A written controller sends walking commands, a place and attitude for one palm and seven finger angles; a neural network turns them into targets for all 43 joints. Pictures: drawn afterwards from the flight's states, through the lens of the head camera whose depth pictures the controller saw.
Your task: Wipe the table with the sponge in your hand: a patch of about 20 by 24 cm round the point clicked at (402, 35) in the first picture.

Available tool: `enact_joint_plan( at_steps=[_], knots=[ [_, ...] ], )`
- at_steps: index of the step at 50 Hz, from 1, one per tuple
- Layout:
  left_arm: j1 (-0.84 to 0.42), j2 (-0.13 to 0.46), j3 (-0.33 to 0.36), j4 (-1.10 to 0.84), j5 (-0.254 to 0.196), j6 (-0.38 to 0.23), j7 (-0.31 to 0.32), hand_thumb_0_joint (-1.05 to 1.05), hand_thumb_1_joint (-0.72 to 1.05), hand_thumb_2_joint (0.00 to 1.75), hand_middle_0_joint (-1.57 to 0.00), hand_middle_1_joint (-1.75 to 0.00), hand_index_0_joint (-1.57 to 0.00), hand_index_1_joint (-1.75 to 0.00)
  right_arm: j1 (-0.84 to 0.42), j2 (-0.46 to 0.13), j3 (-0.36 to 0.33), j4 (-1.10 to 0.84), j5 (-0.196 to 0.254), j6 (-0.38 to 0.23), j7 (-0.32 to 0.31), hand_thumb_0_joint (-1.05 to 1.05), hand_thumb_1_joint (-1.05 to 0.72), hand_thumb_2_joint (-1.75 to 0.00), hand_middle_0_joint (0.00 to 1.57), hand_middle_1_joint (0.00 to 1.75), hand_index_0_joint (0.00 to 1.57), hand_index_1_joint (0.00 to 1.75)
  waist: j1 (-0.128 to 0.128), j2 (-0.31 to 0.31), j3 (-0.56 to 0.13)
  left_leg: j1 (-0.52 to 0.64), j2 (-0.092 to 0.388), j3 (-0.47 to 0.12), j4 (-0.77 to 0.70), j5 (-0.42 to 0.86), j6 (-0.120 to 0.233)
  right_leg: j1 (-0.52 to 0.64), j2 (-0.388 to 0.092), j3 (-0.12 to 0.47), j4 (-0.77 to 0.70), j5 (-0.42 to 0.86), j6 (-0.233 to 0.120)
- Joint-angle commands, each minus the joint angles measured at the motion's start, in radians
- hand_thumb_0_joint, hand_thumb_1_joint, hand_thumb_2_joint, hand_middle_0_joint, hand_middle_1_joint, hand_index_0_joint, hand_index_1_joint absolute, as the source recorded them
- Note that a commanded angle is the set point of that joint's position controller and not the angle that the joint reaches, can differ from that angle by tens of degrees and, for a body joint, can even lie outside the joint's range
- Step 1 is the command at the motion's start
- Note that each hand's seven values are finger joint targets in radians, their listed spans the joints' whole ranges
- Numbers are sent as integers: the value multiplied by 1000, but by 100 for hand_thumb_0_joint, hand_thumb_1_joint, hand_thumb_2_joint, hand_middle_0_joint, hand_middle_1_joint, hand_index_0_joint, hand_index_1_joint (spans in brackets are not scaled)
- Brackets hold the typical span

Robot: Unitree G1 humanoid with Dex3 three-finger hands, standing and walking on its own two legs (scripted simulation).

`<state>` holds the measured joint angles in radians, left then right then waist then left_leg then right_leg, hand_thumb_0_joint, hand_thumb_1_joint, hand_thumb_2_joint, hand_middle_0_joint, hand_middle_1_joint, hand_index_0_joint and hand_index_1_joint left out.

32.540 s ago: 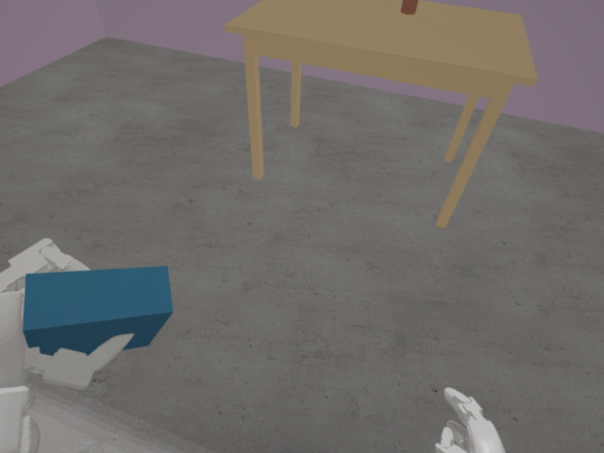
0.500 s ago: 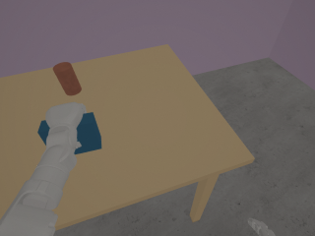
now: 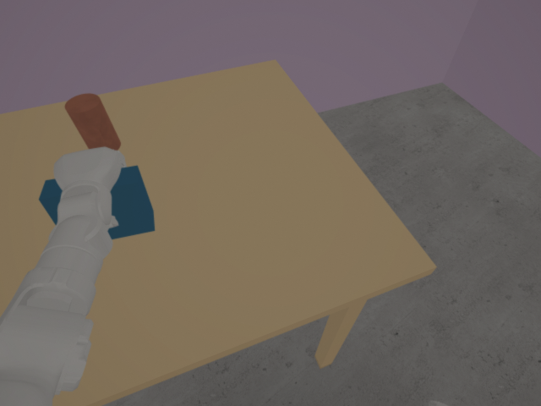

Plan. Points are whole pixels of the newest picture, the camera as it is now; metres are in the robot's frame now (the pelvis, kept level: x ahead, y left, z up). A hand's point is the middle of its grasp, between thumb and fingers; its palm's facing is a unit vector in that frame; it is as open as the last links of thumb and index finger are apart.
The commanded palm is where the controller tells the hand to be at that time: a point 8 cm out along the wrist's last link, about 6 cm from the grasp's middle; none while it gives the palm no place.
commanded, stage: slide back across to the first lane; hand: left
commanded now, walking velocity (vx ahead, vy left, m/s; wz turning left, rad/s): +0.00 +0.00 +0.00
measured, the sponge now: (107, 214) +0.41 +0.29 +0.04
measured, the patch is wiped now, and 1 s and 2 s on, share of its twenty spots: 1.00 1.00 1.00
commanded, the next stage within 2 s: wipe back along the first lane in 0.60 s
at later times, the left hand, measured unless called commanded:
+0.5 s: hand (72, 205) +0.39 +0.33 +0.07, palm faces -0.10 -0.03 -0.99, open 8.9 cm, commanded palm +0.36 +0.33 +0.12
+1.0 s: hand (44, 224) +0.36 +0.36 +0.07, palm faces -0.08 -0.02 -1.00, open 8.9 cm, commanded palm +0.32 +0.35 +0.11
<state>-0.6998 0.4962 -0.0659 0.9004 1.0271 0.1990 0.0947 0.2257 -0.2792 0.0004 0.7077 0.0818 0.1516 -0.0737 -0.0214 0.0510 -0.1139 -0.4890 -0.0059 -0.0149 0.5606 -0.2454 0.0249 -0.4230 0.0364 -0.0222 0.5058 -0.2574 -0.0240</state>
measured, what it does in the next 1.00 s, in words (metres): stands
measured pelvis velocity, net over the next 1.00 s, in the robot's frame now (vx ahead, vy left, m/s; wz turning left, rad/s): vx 0.02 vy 0.02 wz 0.01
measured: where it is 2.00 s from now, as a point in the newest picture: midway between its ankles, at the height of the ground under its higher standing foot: outside the picture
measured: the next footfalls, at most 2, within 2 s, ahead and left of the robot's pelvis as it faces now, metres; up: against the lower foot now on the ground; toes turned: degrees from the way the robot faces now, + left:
none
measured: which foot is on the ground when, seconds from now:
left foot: down 0.00-1.00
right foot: down 0.00-1.00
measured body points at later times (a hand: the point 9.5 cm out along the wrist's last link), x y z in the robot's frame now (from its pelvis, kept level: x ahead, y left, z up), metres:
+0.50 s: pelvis +0.02 +0.01 +0.01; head +0.05 +0.00 +0.45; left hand +0.40 +0.33 +0.13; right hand +0.18 -0.25 -0.11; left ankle +0.01 +0.10 -0.73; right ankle -0.01 -0.11 -0.73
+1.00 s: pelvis +0.02 +0.02 +0.00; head +0.05 +0.00 +0.45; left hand +0.36 +0.36 +0.13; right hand +0.16 -0.25 -0.11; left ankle +0.01 +0.10 -0.73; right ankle -0.01 -0.11 -0.73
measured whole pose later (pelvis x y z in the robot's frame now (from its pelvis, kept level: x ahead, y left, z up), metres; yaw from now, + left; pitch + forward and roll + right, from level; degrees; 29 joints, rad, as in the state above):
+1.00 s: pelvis +0.02 +0.02 +0.00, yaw +0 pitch +7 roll -2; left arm -0.33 0.59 0.07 0.50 0.97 0.14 0.04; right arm 0.19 -0.30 -0.02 0.67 0.08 0.15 -0.05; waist 0.03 0.06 -0.07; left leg -0.39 -0.03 -0.01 0.53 -0.27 0.05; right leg -0.31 0.02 -0.02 0.45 -0.26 0.00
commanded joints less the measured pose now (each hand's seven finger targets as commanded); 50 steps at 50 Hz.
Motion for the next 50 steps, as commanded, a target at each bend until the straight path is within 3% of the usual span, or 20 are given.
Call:
enact_joint_plan(
  at_steps=[1,3,6,8,9,12,13,15,19,20,21,25,29,31,34,39,42,43,50],
  knots=[
    [-222,242,59,-118,37,13,27,0,10,130,-120,-160,-120,-160,-39,-146,-60,-120,-11,-35,0,0,-90,-90,20,30,20,30,25,-28,-287,194,-9,-6,-45,221,27,133,-12,24,-68,244,-45],
    [-196,271,99,-185,20,9,26,0,10,130,-120,-160,-120,-160,-57,-147,-62,-133,-8,-35,1,0,-90,-90,20,30,20,30,43,-35,-325,211,-7,-14,-52,273,27,181,-12,26,-64,300,-50],
    [-159,289,107,-209,13,31,33,0,10,130,-120,-160,-120,-160,-73,-153,-59,-134,-3,-34,4,0,-90,-90,20,30,20,30,39,-62,-257,203,-10,-10,-70,242,31,181,-10,19,-83,268,-41],
    [-170,308,124,-236,14,41,32,0,10,130,-120,-160,-120,-160,-92,-153,-55,-138,1,-39,5,0,-90,-90,20,30,20,30,51,-29,-243,216,-10,-22,-90,256,29,175,-8,13,-87,244,-49],
    [-159,289,97,-225,19,51,29,0,10,130,-120,-160,-120,-160,-89,-155,-55,-135,-1,-39,6,0,-90,-90,20,30,20,30,43,-21,-216,226,-11,-16,-88,249,31,163,-6,8,-92,229,-48],
    [-125,286,101,-242,20,60,21,0,10,130,-120,-160,-120,-160,-94,-153,-56,-138,-3,-41,11,0,-90,-90,20,30,20,30,51,-36,-242,247,-10,-19,-93,255,28,180,-7,10,-96,231,-48],
    [-106,317,137,-267,14,55,16,0,10,130,-120,-160,-120,-160,-106,-153,-55,-146,-2,-43,11,0,-90,-90,20,30,20,30,65,-20,-258,254,-11,-26,-95,291,26,202,-8,11,-91,262,-54],
    [-76,293,112,-276,16,55,7,0,10,130,-120,-160,-120,-160,-103,-152,-53,-148,-5,-42,13,0,-90,-90,20,30,20,30,56,-21,-242,260,-12,-20,-89,300,26,203,-9,7,-89,285,-50],
    [-93,307,114,-290,18,41,-18,0,10,130,-120,-160,-120,-160,-106,-156,-52,-148,-5,-43,9,0,-90,-90,20,30,20,30,45,-25,-213,276,-12,-23,-89,308,29,188,-6,6,-98,283,-52],
    [-81,322,129,-292,24,35,-21,0,10,130,-120,-160,-120,-160,-105,-156,-51,-148,-6,-44,11,0,-90,-90,20,30,20,30,49,-24,-219,278,-12,-25,-87,320,26,190,-8,5,-95,294,-53],
    [-82,297,106,-311,22,28,-27,0,10,130,-120,-160,-120,-160,-108,-153,-51,-154,-8,-45,10,0,-90,-90,20,30,20,30,45,-14,-221,287,-14,-21,-84,323,28,190,-8,9,-98,303,-52],
    [-62,354,156,-324,25,-10,-42,0,10,130,-120,-160,-120,-160,-98,-157,-53,-150,-12,-48,6,0,-90,-90,20,30,20,30,48,-13,-245,295,-16,-20,-67,376,27,212,-12,10,-85,375,-53],
    [-67,330,136,-364,18,-37,-56,0,10,130,-120,-160,-120,-160,-98,-156,-59,-155,-13,-48,6,0,-90,-90,20,30,20,30,38,1,-236,319,-14,-24,-55,408,29,190,-11,8,-86,390,-54],
    [-27,394,195,-354,13,-47,-55,0,10,130,-120,-160,-120,-160,-96,-161,-58,-153,-16,-48,5,0,-90,-90,20,30,20,30,51,-14,-245,300,-19,-18,-52,401,29,218,-13,15,-83,415,-52],
    [-31,443,228,-353,11,-69,-62,0,10,130,-120,-160,-120,-160,-90,-167,-58,-150,-18,-47,0,0,-90,-90,20,30,20,30,52,-16,-247,286,-23,-16,-50,406,32,236,-16,15,-76,441,-52],
    [91,364,194,-405,-7,-97,-75,0,10,130,-120,-160,-120,-160,-86,-163,-69,-164,-16,-51,11,0,-90,-90,20,30,20,30,58,10,-269,317,-17,-24,-32,462,31,216,-12,11,-69,447,-51],
    [126,308,159,-437,-25,-88,-72,0,10,130,-120,-160,-120,-160,-98,-159,-70,-172,-13,-47,18,0,-90,-90,20,30,20,30,50,-20,-221,297,-13,-29,-39,402,30,179,-9,9,-81,383,-48],
    [122,330,189,-455,-33,-89,-71,0,10,130,-120,-160,-120,-160,-107,-163,-70,-172,-11,-50,17,0,-90,-90,20,30,20,30,55,-24,-229,299,-12,-34,-45,404,33,185,-9,13,-82,380,-53],
    [256,289,174,-509,-58,-40,-53,0,10,130,-120,-160,-120,-160,-132,-159,-64,-181,-6,-52,25,0,-90,-90,20,30,20,30,66,-33,-194,277,-9,-41,-62,334,25,182,-8,5,-82,303,-49]
  ],
)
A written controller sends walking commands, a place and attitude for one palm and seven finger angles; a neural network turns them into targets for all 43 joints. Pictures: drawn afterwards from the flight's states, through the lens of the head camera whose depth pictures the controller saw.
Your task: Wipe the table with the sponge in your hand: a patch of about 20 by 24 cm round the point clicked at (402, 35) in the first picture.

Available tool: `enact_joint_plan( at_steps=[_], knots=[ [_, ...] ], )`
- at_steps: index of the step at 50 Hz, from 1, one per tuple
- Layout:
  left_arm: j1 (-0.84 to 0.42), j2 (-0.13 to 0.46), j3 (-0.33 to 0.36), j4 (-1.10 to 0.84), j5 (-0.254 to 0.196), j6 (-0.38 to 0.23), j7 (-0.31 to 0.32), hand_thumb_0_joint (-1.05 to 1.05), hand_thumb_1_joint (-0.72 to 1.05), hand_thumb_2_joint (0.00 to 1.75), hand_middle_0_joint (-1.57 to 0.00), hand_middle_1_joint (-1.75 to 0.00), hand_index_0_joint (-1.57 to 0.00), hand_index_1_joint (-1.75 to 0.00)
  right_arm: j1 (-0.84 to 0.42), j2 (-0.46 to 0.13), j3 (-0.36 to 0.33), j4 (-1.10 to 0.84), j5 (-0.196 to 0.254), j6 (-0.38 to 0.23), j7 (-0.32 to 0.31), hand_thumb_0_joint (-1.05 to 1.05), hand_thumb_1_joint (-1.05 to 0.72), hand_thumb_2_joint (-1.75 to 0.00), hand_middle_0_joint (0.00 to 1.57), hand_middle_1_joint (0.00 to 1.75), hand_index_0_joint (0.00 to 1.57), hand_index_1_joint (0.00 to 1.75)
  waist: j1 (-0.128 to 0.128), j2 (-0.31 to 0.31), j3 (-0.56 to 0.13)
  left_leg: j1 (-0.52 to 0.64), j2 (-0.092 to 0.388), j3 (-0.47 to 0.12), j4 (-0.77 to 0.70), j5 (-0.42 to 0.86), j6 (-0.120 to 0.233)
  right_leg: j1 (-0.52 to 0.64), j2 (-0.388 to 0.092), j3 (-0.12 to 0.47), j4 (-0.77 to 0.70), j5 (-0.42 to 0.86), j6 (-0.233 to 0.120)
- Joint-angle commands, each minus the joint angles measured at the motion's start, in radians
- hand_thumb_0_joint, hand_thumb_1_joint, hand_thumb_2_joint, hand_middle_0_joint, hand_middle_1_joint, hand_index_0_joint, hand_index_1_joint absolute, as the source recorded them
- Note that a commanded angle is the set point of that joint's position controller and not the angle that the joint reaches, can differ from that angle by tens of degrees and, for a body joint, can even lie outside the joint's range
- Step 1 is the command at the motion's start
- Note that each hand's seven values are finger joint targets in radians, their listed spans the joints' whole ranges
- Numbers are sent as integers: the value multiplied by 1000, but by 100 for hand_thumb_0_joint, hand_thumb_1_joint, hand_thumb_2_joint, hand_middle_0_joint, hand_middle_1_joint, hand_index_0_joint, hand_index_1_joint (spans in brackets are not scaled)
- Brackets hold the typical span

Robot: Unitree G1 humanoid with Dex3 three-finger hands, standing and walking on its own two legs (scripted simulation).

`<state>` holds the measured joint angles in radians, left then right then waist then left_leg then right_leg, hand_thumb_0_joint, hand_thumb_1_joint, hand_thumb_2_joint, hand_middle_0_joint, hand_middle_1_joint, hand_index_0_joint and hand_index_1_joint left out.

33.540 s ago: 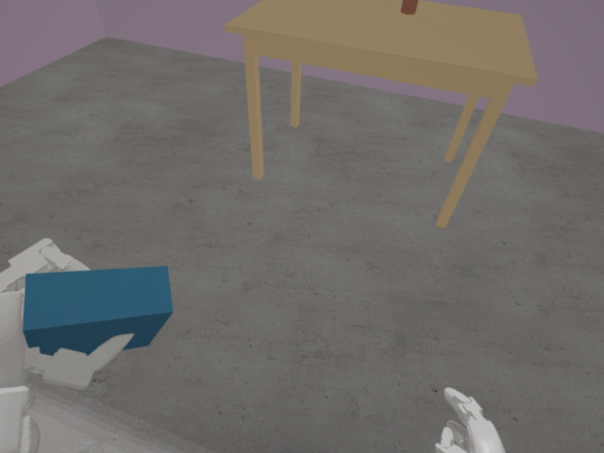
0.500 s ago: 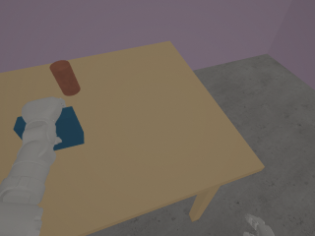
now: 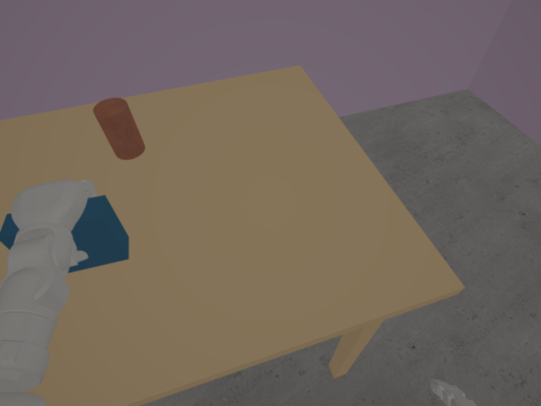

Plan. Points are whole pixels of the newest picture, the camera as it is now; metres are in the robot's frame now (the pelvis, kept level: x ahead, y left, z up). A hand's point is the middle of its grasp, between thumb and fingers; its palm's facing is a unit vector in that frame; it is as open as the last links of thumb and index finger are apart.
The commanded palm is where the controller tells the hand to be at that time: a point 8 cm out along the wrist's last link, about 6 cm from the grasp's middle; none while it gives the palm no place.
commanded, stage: wipe back along the first lane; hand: left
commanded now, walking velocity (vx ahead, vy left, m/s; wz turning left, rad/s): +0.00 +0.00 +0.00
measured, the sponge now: (77, 244) +0.33 +0.34 +0.03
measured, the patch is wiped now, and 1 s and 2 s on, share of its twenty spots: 1.00 1.00 1.00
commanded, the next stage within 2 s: lift the sponge slowly off the table in 1.32 s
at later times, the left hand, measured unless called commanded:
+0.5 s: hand (67, 255) +0.29 +0.32 +0.07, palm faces -0.04 -0.03 -1.00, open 8.8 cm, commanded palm +0.26 +0.31 +0.09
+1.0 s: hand (72, 288) +0.25 +0.29 +0.07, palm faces +0.00 -0.04 -1.00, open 8.8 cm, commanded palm +0.20 +0.28 +0.09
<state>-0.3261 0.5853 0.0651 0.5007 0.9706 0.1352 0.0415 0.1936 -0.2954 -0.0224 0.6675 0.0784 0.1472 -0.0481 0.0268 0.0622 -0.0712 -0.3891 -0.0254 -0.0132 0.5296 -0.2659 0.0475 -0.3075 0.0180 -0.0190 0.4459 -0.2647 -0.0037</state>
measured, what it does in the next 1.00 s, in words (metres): stands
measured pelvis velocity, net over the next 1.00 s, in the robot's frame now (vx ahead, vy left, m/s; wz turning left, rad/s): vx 0.00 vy -0.01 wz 0.00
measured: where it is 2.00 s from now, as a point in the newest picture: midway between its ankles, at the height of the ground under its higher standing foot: outside the picture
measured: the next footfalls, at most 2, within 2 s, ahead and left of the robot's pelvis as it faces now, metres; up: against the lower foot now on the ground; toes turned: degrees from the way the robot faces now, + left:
none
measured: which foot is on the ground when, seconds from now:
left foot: down 0.00-1.00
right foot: down 0.00-1.00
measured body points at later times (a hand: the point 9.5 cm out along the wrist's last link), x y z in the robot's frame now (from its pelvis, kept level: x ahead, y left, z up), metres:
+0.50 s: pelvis -0.01 +0.00 +0.00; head +0.01 -0.02 +0.45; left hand +0.29 +0.32 +0.12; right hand +0.19 -0.23 -0.10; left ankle -0.01 +0.09 -0.74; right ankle -0.03 -0.12 -0.74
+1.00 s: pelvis +0.00 -0.01 +0.00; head +0.01 -0.04 +0.45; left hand +0.24 +0.29 +0.12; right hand +0.20 -0.24 -0.11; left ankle -0.01 +0.09 -0.74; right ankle -0.03 -0.13 -0.74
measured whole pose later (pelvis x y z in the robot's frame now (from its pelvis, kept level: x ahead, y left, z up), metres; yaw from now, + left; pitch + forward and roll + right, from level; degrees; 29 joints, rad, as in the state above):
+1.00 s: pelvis +0.00 -0.01 +0.00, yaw +0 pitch +3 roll -1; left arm 0.14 0.48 0.00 -0.03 0.93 0.29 0.09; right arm 0.12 -0.28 0.02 0.64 0.07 0.10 -0.02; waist 0.08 0.10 -0.06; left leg -0.30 -0.02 -0.01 0.53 -0.28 0.04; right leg -0.23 0.02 -0.01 0.47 -0.29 -0.01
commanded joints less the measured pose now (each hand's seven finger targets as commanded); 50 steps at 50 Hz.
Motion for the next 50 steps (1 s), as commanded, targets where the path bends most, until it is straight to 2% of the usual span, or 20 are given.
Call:
enact_joint_plan(
  at_steps=[1,3,4,6,7,8,10,11,13,16,18,20,23,30,33,36,38,45,48,50],
  knots=[
    [-94,204,50,-114,-2,31,2,0,10,130,-120,-160,-120,-160,-105,-142,-40,-143,-1,-47,2,0,-90,-90,20,30,20,30,22,-45,-224,172,9,-45,-33,346,1,67,12,0,-24,300,-70],
    [-75,192,49,-168,-10,40,2,0,10,130,-120,-160,-120,-160,-126,-139,-36,-151,0,-52,4,0,-90,-90,20,30,20,30,29,-22,-233,186,13,-54,-42,359,-1,74,11,3,-20,293,-73],
    [-59,156,12,-158,-9,51,0,0,10,130,-120,-160,-120,-160,-121,-136,-35,-155,-1,-52,5,0,-90,-90,20,30,20,30,24,-25,-205,183,13,-55,-44,336,0,55,15,-7,-27,259,-72],
    [-28,162,28,-153,-13,64,4,0,10,130,-120,-160,-120,-160,-126,-136,-33,-154,0,-53,7,0,-90,-90,20,30,20,30,29,-58,-191,170,15,-56,-53,296,-1,54,16,-5,-34,229,-70],
    [-32,136,1,-172,-14,68,2,0,10,130,-120,-160,-120,-160,-137,-132,-29,-158,0,-53,7,0,-90,-90,20,30,20,30,24,-52,-191,172,13,-54,-53,289,-2,52,15,-3,-35,227,-69],
    [-35,156,27,-187,-15,69,3,0,10,130,-120,-160,-120,-160,-144,-134,-29,-156,2,-56,7,0,-90,-90,20,30,20,30,29,-42,-188,176,19,-63,-60,292,-3,51,15,-4,-33,216,-73],
    [-12,104,-21,-192,-15,81,-1,0,10,130,-120,-160,-120,-160,-145,-126,-24,-163,1,-57,10,0,-90,-90,20,30,20,30,25,-44,-168,174,18,-63,-63,269,-5,37,17,-9,-37,190,-70],
    [-5,120,-4,-181,-14,86,2,0,10,130,-120,-160,-120,-160,-145,-129,-24,-161,0,-58,9,0,-90,-90,20,30,20,30,27,-68,-167,169,19,-64,-63,259,-5,39,20,-9,-37,187,-71],
    [2,126,7,-207,-16,90,0,0,10,130,-120,-160,-120,-160,-165,-128,-19,-165,1,-59,9,0,-90,-90,20,30,20,30,34,-40,-159,170,19,-65,-71,252,-4,46,17,-2,-39,182,-75],
    [25,91,-25,-229,-21,102,-2,0,10,130,-120,-160,-120,-160,-170,-121,-15,-172,-1,-61,8,0,-90,-90,20,30,20,30,32,-51,-153,175,18,-63,-73,230,-4,46,17,-8,-45,163,-70],
    [33,111,-1,-248,-23,103,-4,0,10,130,-120,-160,-120,-160,-182,-122,-12,-172,-1,-63,7,0,-90,-90,20,30,20,30,38,-50,-156,175,20,-68,-79,238,-4,58,16,-1,-42,172,-74],
    [26,66,-46,-264,-20,110,-7,0,10,130,-120,-160,-120,-160,-187,-114,-9,-175,-1,-65,6,0,-90,-90,20,30,20,30,29,-49,-136,179,20,-66,-79,224,-5,41,17,-8,-46,157,-70],
    [68,81,-20,-296,-27,112,-5,0,10,130,-120,-160,-120,-160,-197,-117,-8,-179,-4,-71,7,0,-90,-90,20,30,20,30,42,-47,-159,187,19,-68,-82,243,-5,72,16,-1,-43,181,-74],
    [191,1,-70,-376,-36,123,-1,0,10,130,-120,-160,-120,-160,-212,-103,-8,-188,-7,-88,17,0,-90,-90,20,30,20,30,47,-59,-153,200,18,-64,-66,285,-4,83,14,-5,-33,230,-69],
    [247,32,-29,-429,-46,123,5,0,10,130,-120,-160,-120,-160,-224,-108,-10,-188,-10,-93,20,0,-90,-90,20,30,20,30,54,-76,-171,198,17,-62,-58,313,-5,113,12,10,-22,294,-69],
    [315,-17,-62,-463,-54,138,9,0,10,130,-120,-160,-120,-160,-224,-101,-8,-192,-9,-99,25,0,-90,-90,20,30,20,30,54,-95,-150,191,15,-55,-50,328,-5,112,11,4,-16,327,-62],
    [344,16,-27,-502,-57,144,16,0,10,130,-120,-160,-120,-160,-239,-105,-8,-196,-11,-100,27,0,-90,-90,20,30,20,30,62,-81,-146,185,16,-58,-54,326,-6,122,9,16,-10,336,-65],
    [438,-5,-31,-566,-62,169,27,0,10,130,-120,-160,-120,-160,-244,-94,-5,-199,-12,-108,26,0,-90,-90,20,30,20,30,64,-101,-126,171,11,-49,-43,312,-5,124,6,18,-4,350,-58],
    [470,41,16,-591,-72,172,31,0,10,130,-120,-160,-120,-160,-255,-99,-5,-198,-14,-109,21,0,-90,-90,20,30,20,30,72,-101,-122,169,7,-47,-44,285,-2,138,5,38,-7,348,-59],
    [504,26,6,-583,-72,176,28,0,10,130,-120,-160,-120,-160,-253,-93,-2,-196,-12,-110,18,0,-90,-90,20,30,20,30,74,-109,-112,165,3,-40,-36,285,-1,136,2,33,-6,357,-54]
  ],
)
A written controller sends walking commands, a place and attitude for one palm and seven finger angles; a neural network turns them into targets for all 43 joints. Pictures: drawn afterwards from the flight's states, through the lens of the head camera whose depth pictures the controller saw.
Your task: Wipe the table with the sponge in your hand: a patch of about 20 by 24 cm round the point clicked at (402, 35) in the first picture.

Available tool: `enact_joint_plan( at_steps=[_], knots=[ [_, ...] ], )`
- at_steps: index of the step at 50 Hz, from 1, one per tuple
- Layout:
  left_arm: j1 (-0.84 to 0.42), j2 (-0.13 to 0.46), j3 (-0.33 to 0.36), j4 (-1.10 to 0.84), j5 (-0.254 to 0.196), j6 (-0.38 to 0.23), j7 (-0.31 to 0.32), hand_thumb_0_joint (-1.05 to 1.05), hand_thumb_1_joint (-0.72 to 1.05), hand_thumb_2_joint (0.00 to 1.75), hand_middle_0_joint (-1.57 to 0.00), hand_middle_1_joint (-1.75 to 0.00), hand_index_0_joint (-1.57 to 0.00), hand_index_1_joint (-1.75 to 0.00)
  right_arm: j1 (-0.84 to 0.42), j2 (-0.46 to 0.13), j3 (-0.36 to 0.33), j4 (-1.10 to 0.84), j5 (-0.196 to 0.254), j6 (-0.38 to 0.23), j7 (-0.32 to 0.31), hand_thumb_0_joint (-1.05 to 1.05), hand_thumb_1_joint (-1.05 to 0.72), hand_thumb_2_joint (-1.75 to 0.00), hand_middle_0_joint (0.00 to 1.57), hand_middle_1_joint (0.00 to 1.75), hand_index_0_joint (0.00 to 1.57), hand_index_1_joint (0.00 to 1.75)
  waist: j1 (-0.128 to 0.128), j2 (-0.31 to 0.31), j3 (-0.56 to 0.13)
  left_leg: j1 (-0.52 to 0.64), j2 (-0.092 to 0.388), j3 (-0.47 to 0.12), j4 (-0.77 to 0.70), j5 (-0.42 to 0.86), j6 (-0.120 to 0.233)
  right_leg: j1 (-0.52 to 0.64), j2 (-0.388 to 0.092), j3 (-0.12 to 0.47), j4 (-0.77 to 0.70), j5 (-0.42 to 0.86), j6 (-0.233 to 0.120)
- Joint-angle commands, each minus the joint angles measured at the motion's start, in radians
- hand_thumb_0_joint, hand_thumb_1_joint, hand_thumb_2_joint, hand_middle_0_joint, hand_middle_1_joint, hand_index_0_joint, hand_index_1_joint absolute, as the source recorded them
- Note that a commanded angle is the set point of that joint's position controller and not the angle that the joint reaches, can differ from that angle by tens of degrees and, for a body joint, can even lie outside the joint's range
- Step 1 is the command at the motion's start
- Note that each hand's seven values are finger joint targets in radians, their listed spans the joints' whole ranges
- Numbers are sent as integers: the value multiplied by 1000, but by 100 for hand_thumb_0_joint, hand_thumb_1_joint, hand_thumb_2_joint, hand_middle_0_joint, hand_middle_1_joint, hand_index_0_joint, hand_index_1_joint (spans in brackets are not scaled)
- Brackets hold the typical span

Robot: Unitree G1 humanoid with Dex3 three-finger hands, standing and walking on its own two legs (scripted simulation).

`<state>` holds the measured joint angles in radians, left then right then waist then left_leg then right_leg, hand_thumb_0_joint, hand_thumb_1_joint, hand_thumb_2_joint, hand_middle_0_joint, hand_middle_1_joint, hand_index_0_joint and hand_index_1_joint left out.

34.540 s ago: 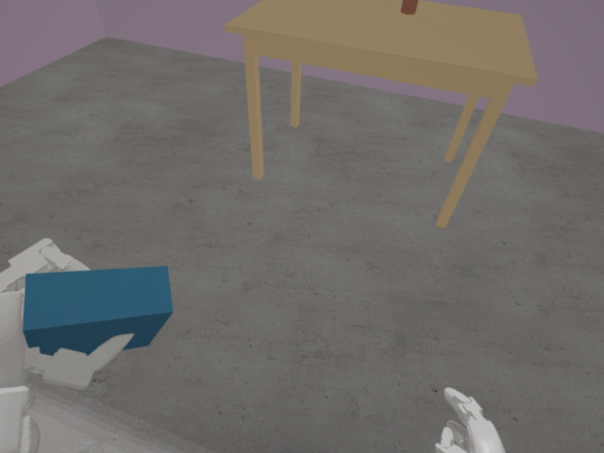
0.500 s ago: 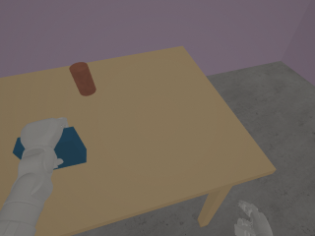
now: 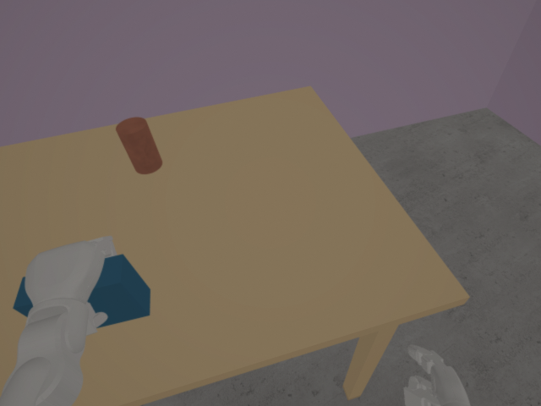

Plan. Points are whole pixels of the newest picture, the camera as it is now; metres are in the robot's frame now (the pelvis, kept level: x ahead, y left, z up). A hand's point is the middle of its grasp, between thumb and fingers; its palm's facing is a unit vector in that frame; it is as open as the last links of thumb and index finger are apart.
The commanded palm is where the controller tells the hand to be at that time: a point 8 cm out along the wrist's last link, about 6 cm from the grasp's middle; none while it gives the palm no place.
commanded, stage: wipe back along the first lane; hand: left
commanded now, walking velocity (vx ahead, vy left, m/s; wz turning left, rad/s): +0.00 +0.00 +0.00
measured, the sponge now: (96, 302) +0.24 +0.30 +0.03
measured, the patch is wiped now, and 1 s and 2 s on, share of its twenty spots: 1.00 1.00 1.00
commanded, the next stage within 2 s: lift the sponge slowly off the table in 0.32 s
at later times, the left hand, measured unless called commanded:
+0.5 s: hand (82, 321) +0.20 +0.28 +0.07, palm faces +0.02 -0.05 -1.00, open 8.8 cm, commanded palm +0.16 +0.27 +0.10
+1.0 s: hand (75, 333) +0.18 +0.28 +0.07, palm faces +0.01 -0.10 -1.00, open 8.8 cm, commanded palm +0.15 +0.27 +0.13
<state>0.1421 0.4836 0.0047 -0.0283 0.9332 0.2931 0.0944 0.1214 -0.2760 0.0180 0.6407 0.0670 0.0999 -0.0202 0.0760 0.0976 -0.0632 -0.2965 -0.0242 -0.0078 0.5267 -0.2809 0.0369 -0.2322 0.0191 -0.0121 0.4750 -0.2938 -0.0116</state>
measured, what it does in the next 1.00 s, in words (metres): stands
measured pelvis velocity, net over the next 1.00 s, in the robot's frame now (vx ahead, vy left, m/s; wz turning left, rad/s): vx -0.02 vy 0.00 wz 0.00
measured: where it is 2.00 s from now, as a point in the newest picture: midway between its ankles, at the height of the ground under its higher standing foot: outside the picture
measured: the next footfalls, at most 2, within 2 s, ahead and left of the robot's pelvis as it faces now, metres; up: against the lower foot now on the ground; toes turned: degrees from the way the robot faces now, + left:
none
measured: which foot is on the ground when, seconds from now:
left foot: down 0.00-1.00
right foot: down 0.00-1.00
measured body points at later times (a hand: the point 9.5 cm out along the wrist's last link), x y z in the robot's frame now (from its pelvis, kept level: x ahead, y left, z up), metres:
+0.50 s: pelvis -0.01 +0.00 +0.00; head -0.02 -0.04 +0.45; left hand +0.19 +0.28 +0.12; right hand +0.20 -0.23 -0.10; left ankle -0.01 +0.10 -0.74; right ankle -0.03 -0.12 -0.74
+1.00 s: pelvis -0.02 +0.00 +0.00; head -0.03 -0.04 +0.45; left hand +0.17 +0.28 +0.13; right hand +0.19 -0.22 -0.10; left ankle -0.01 +0.10 -0.74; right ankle -0.03 -0.12 -0.74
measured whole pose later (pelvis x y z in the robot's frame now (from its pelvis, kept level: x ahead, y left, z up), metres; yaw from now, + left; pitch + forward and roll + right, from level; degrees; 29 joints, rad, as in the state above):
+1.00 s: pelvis -0.02 +0.00 +0.00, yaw +0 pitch -2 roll -1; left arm 0.32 0.48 -0.02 -0.22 0.90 0.30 0.07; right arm 0.10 -0.27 0.01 0.68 0.05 0.07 -0.05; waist 0.11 0.10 -0.02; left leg -0.22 -0.02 -0.01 0.50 -0.25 0.03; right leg -0.16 0.03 -0.01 0.45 -0.27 -0.02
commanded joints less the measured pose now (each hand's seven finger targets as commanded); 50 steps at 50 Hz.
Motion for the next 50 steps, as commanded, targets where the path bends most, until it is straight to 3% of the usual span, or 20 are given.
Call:
enact_joint_plan(
  at_steps=[1,3,4,8,11,13,16,18,20,23,24,27,28,30,33,37,43,47,48,50],
  knots=[
    [42,104,45,-65,-40,17,-27,0,10,130,-120,-160,-120,-160,-182,-113,-42,-175,-2,-64,-10,0,-90,-90,20,30,20,30,22,-144,-118,69,0,-41,-32,288,11,60,0,24,-38,388,-44],
    [65,139,80,-93,-40,14,-24,0,10,130,-120,-160,-120,-160,-199,-116,-42,-173,-2,-66,-10,0,-90,-90,20,30,20,30,31,-120,-123,75,1,-51,-36,281,10,61,3,43,-37,369,-51],
    [56,101,44,-105,-39,17,-26,0,10,130,-120,-160,-120,-160,-189,-108,-41,-181,-3,-65,-10,0,-90,-90,20,30,20,30,24,-134,-123,70,1,-45,-34,277,13,56,2,23,-37,358,-46],
    [121,119,74,-134,-43,6,-19,0,10,130,-120,-160,-120,-160,-209,-109,-43,-175,-4,-72,-9,0,-90,-90,20,30,20,30,32,-120,-115,74,3,-52,-34,265,9,48,4,47,-38,347,-51],
    [167,68,36,-140,-46,5,-14,0,10,130,-120,-160,-120,-160,-201,-103,-44,-181,-5,-76,-9,0,-90,-90,20,30,20,30,32,-137,-104,68,3,-45,-26,255,11,33,3,32,-40,333,-45],
    [156,93,60,-167,-45,7,-6,0,10,130,-120,-160,-120,-160,-217,-105,-45,-182,-6,-78,-10,0,-90,-90,20,30,20,30,34,-145,-92,65,6,-57,-36,229,10,24,7,49,-43,296,-50],
    [188,58,29,-162,-45,15,-3,0,10,130,-120,-160,-120,-160,-213,-99,-46,-184,-4,-79,-12,0,-90,-90,20,30,20,30,37,-146,-76,63,5,-54,-37,208,11,12,6,34,-52,251,-45],
    [166,80,45,-185,-43,16,2,0,10,130,-120,-160,-120,-160,-229,-100,-46,-180,-4,-81,-13,0,-90,-90,20,30,20,30,35,-135,-83,69,6,-57,-42,194,12,16,7,55,-54,239,-49],
    [175,36,1,-169,-33,25,-1,0,10,130,-120,-160,-120,-160,-227,-93,-42,-182,-1,-82,-12,0,-90,-90,20,30,20,30,32,-135,-66,61,7,-57,-46,189,11,1,7,38,-55,208,-46],
    [130,70,21,-227,-28,23,3,0,10,130,-120,-160,-120,-160,-245,-96,-45,-185,-5,-84,-13,0,-90,-90,20,30,20,30,37,-113,-89,78,8,-65,-53,187,14,15,11,58,-54,209,-55],
    [134,59,7,-227,-25,30,2,0,10,130,-120,-160,-120,-160,-231,-93,-42,-192,-5,-84,-14,0,-90,-90,20,30,20,30,40,-123,-104,78,6,-63,-51,198,17,23,6,35,-50,209,-51],
    [75,65,2,-218,-22,31,-3,0,10,130,-120,-160,-120,-160,-238,-92,-41,-177,-5,-84,-19,0,-90,-90,20,30,20,30,30,-125,-80,84,9,-65,-64,177,15,9,8,42,-66,176,-49],
    [66,102,36,-242,-23,28,0,0,10,130,-120,-160,-120,-160,-251,-94,-41,-181,-6,-89,-22,0,-90,-90,20,30,20,30,36,-112,-84,96,9,-71,-65,176,17,17,12,59,-66,172,-56],
    [85,74,13,-228,-21,28,-4,0,10,130,-120,-160,-120,-160,-246,-86,-38,-180,-6,-95,-23,0,-90,-90,20,30,20,30,38,-115,-79,100,7,-67,-65,191,17,20,7,42,-68,178,-52],
    [61,131,60,-271,-24,19,-4,0,10,130,-120,-160,-120,-160,-261,-93,-39,-178,-11,-97,-26,0,-90,-90,20,30,20,30,44,-88,-92,117,8,-71,-72,199,16,41,10,63,-73,194,-58],
    [116,131,72,-301,-26,8,-4,0,10,130,-120,-160,-120,-160,-252,-89,-41,-173,-16,-97,-20,0,-90,-90,20,30,20,30,50,-86,-94,125,5,-66,-66,246,12,61,3,54,-72,253,-55],
    [87,182,116,-374,-21,4,8,0,10,130,-120,-160,-120,-160,-274,-89,-39,-178,-20,-105,-25,0,-90,-90,20,30,20,30,59,-60,-100,148,6,-76,-80,244,11,75,8,75,-85,232,-64],
    [42,175,103,-379,-16,-1,8,0,10,130,-120,-160,-120,-160,-265,-87,-40,-167,-22,-107,-31,0,-90,-90,20,30,20,30,51,-45,-103,166,4,-71,-81,254,12,77,2,64,-97,234,-60],
    [29,209,130,-404,-16,-3,11,0,10,130,-120,-160,-120,-160,-279,-87,-37,-171,-21,-114,-34,0,-90,-90,20,30,20,30,54,-43,-104,175,6,-78,-86,252,12,83,10,81,-99,223,-67],
    [47,177,105,-378,-10,-2,8,0,10,130,-120,-160,-120,-160,-268,-81,-36,-163,-22,-118,-36,0,-90,-90,20,30,20,30,53,-41,-96,175,8,-81,-87,266,10,76,6,60,-102,218,-64]
  ],
)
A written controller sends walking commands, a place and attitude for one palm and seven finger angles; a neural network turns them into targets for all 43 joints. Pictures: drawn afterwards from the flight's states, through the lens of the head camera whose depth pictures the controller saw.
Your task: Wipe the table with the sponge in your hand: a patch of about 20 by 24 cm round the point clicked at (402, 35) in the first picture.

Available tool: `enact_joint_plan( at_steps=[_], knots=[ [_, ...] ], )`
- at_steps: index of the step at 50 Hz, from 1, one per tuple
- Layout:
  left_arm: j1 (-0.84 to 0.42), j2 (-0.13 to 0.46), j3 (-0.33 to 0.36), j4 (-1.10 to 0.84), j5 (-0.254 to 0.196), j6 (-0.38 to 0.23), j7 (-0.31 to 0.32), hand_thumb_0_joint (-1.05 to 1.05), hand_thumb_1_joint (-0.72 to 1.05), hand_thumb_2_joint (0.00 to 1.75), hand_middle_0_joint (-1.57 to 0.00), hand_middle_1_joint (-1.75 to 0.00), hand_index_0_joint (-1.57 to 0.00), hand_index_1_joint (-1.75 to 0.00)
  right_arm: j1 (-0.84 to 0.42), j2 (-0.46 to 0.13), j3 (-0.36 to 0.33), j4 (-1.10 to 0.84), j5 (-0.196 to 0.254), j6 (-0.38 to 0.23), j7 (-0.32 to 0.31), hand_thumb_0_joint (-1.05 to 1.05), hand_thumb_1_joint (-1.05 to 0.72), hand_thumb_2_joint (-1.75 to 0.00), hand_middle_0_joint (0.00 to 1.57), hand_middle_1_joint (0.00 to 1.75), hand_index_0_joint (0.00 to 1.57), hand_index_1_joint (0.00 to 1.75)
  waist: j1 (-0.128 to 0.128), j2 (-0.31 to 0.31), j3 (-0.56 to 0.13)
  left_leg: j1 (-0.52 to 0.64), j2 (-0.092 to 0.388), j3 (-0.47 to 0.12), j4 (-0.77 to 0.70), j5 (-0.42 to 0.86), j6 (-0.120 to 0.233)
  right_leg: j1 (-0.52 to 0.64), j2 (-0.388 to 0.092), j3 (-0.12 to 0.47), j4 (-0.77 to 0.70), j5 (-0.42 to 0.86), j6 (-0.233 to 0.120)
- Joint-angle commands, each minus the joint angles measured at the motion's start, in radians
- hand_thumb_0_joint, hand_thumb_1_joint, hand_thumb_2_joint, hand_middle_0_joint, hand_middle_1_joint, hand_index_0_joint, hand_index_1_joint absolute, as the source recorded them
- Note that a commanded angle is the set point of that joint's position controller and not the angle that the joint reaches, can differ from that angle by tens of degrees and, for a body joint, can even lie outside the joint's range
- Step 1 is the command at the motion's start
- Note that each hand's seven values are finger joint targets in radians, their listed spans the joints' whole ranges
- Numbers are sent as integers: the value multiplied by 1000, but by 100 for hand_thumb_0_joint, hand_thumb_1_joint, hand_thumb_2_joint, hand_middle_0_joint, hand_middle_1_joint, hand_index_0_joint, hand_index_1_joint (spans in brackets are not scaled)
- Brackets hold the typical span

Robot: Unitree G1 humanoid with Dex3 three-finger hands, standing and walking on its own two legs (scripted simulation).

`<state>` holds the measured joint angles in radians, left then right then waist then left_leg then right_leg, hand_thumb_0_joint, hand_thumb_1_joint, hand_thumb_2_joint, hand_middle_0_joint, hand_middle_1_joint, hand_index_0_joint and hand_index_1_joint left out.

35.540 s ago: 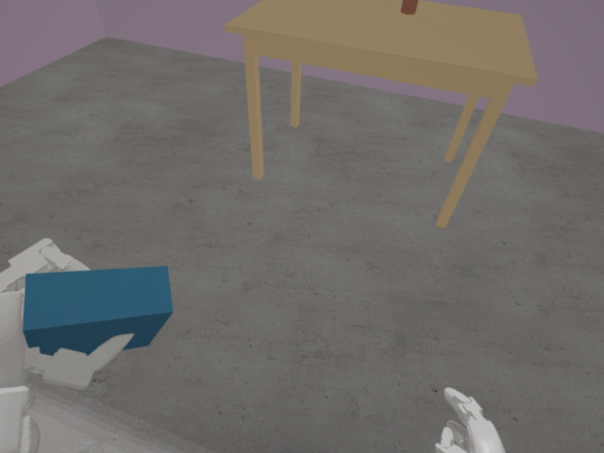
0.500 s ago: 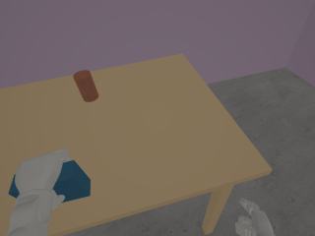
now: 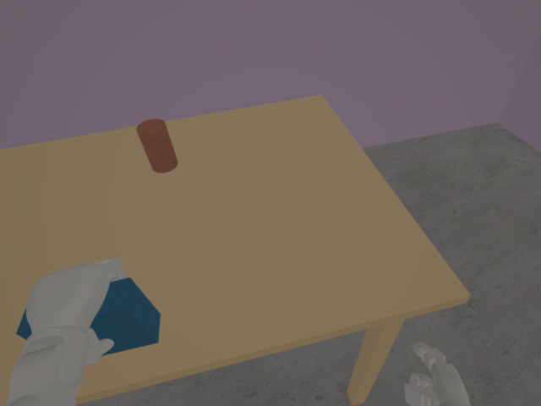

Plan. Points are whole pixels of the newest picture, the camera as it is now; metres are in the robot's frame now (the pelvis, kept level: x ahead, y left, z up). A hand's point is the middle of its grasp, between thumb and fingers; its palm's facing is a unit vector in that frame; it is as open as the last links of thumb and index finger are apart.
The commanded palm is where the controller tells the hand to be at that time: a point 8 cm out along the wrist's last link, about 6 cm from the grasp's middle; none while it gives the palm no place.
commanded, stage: lift the sponge slowly off the table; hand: left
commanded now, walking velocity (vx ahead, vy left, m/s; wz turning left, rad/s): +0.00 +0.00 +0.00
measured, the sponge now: (103, 327) +0.19 +0.29 +0.04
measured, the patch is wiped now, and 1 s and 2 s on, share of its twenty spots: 1.00 1.00 1.00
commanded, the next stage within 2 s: bring the sponge back beside the body in 1.52 s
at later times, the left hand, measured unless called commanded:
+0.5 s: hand (87, 296) +0.21 +0.29 +0.10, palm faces +0.01 -0.08 -1.00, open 8.8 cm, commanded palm +0.18 +0.29 +0.17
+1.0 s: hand (85, 278) +0.21 +0.27 +0.14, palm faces +0.10 -0.07 -0.99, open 8.8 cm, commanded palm +0.17 +0.27 +0.20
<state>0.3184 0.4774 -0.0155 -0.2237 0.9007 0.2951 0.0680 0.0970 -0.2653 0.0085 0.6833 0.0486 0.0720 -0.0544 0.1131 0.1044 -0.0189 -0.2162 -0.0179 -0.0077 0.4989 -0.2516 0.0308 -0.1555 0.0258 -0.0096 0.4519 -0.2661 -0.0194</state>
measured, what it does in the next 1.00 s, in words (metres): stands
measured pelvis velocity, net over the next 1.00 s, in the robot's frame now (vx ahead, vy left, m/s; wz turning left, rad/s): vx -0.02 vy -0.01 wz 0.00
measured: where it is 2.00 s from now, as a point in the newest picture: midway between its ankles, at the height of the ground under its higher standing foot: outside the picture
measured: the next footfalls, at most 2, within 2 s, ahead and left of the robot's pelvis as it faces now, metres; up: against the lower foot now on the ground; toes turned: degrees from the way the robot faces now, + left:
none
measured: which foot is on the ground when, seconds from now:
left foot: down 0.00-1.00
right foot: down 0.00-1.00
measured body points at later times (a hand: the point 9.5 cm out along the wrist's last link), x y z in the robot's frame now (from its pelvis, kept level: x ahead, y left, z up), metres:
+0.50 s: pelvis -0.01 -0.01 +0.00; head -0.02 -0.05 +0.45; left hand +0.20 +0.29 +0.15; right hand +0.21 -0.22 -0.10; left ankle +0.01 +0.10 -0.74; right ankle -0.01 -0.11 -0.74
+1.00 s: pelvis -0.02 -0.01 +0.00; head -0.03 -0.05 +0.45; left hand +0.20 +0.27 +0.19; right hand +0.21 -0.22 -0.09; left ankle +0.01 +0.10 -0.74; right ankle -0.01 -0.11 -0.74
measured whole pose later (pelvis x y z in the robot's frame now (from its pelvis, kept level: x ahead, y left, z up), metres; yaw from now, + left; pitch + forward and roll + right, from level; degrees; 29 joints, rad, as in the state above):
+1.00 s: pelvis -0.02 -0.01 +0.00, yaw +0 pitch -4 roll +0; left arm 0.16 0.55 -0.01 -0.30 0.86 0.36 -0.05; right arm 0.07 -0.28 0.03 0.70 0.05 0.06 -0.07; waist 0.12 0.12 0.01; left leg -0.16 -0.02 -0.01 0.43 -0.20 0.02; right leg -0.11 0.02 -0.01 0.41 -0.23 -0.03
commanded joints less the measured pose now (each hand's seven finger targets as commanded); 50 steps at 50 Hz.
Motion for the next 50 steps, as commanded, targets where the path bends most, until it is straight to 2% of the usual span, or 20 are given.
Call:
enact_joint_plan(
  at_steps=[1,3,7,9,13,18,19,22,23,27,28,31,33,36,38,41,43,46,48,50],
  knots=[
    [-150,176,112,-183,18,-5,31,0,10,130,-120,-160,-120,-160,-243,-96,-27,-205,-5,-89,-3,0,-90,-90,20,30,20,30,13,-55,-131,97,1,-78,-65,221,18,-5,0,57,-88,180,-54],
    [-200,245,162,-218,22,-11,34,0,10,130,-120,-160,-120,-160,-266,-99,-23,-204,-5,-94,-9,0,-90,-90,20,30,20,30,17,-36,-130,106,1,-87,-76,196,18,4,5,83,-97,147,-61],
    [-284,211,122,-178,27,-17,30,0,10,130,-120,-160,-120,-160,-258,-95,-21,-188,-5,-99,-20,0,-90,-90,20,30,20,30,8,-33,-132,115,-1,-80,-91,185,17,5,0,63,-112,129,-56],
    [-262,236,151,-199,23,-15,30,0,10,130,-120,-160,-120,-160,-266,-91,-20,-201,-7,-109,-24,0,-90,-90,20,30,20,30,26,-33,-162,125,-7,-78,-89,196,20,34,-1,64,-107,132,-62],
    [-243,280,201,-161,8,6,12,0,10,130,-120,-160,-120,-160,-297,-103,-18,-186,-3,-98,-18,0,-90,-90,20,30,20,30,26,-47,-131,118,-7,-81,-95,199,15,37,-1,99,-121,151,-64],
    [-302,277,176,-170,-4,17,-23,0,10,130,-120,-160,-120,-160,-307,-104,-10,-191,2,-99,-23,0,-90,-90,20,30,20,30,15,-20,-124,121,-8,-77,-106,177,16,28,-2,93,-130,122,-59],
    [-328,245,138,-175,-3,13,-30,0,10,130,-120,-160,-120,-160,-289,-99,-7,-199,-2,-104,-25,0,-90,-90,20,30,20,30,12,-29,-136,117,-9,-71,-99,177,18,30,-8,68,-126,122,-56],
    [-341,286,173,-117,-4,6,-42,0,10,130,-120,-160,-120,-160,-277,-108,-11,-179,-3,-100,-30,0,-90,-90,20,30,20,30,8,-68,-115,113,-6,-72,-99,163,18,16,-14,79,-140,111,-50],
    [-373,323,201,-141,-2,1,-42,0,10,130,-120,-160,-120,-160,-299,-111,-8,-186,-1,-107,-33,0,-90,-90,20,30,20,30,9,-41,-123,119,-7,-74,-103,153,17,24,-7,102,-141,102,-59],
    [-340,304,201,-148,-10,-16,-42,0,10,130,-120,-160,-120,-160,-276,-104,-13,-188,-6,-111,-31,0,-90,-90,20,30,20,30,26,-20,-168,131,-10,-71,-93,212,15,58,-19,78,-123,170,-56],
    [-349,340,232,-182,-11,-16,-41,0,10,130,-120,-160,-120,-160,-294,-108,-10,-191,-4,-115,-29,0,-90,-90,20,30,20,30,25,-6,-172,137,-10,-78,-98,215,12,63,-8,99,-122,173,-64],
    [-309,275,183,-165,-20,0,-49,0,10,130,-120,-160,-120,-160,-279,-104,-11,-193,-7,-110,-23,0,-90,-90,20,30,20,30,23,-44,-146,125,-7,-71,-92,236,12,49,-16,71,-119,200,-56],
    [-361,314,204,-201,-18,15,-53,0,10,130,-120,-160,-120,-160,-308,-110,-5,-197,0,-107,-21,0,-90,-90,20,30,20,30,17,-29,-140,123,-5,-81,-106,211,9,42,-6,96,-125,169,-61],
    [-326,277,172,-191,-20,32,-60,0,10,130,-120,-160,-120,-160,-288,-106,-9,-201,-4,-107,-19,0,-90,-90,20,30,20,30,27,-32,-147,117,-4,-77,-105,223,11,51,-16,65,-117,174,-57],
    [-376,316,195,-215,-17,43,-65,0,10,130,-120,-160,-120,-160,-322,-109,-1,-204,2,-107,-21,0,-90,-90,20,30,20,30,23,-25,-142,117,-3,-83,-115,201,9,47,-9,95,-122,152,-62],
    [-347,286,167,-225,-16,46,-70,0,10,130,-120,-160,-120,-160,-298,-103,-4,-206,-2,-107,-19,0,-90,-90,20,30,20,30,31,-19,-155,119,-3,-80,-113,217,11,55,-15,65,-115,157,-59],
    [-385,315,187,-279,-15,47,-70,0,10,130,-120,-160,-120,-160,-331,-102,0,-213,1,-112,-18,0,-90,-90,20,30,20,30,30,-5,-163,126,-2,-88,-118,208,9,61,-8,97,-115,154,-66],
    [-370,289,165,-247,-11,60,-73,0,10,130,-120,-160,-120,-160,-305,-101,-3,-203,-1,-105,-15,0,-90,-90,20,30,20,30,32,-41,-162,119,-1,-83,-119,224,8,59,-11,69,-112,163,-61],
    [-372,304,176,-305,-15,70,-75,0,10,130,-120,-160,-120,-160,-342,-99,2,-218,5,-107,-11,0,-90,-90,20,30,20,30,36,-7,-161,117,0,-93,-130,210,7,63,-5,93,-109,148,-66],
    [-387,298,170,-269,-11,83,-74,0,10,130,-120,-160,-120,-160,-320,-95,2,-207,4,-105,-10,0,-90,-90,20,30,20,30,34,-39,-158,104,0,-87,-126,215,5,57,-12,73,-105,148,-60]
  ],
)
